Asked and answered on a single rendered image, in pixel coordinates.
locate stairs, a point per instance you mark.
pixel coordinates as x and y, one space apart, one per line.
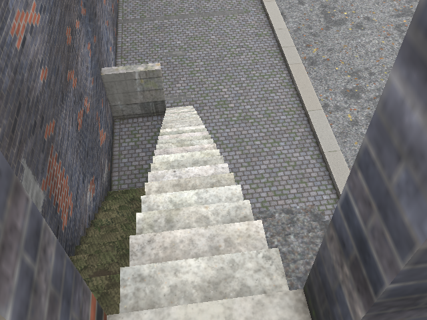
196 239

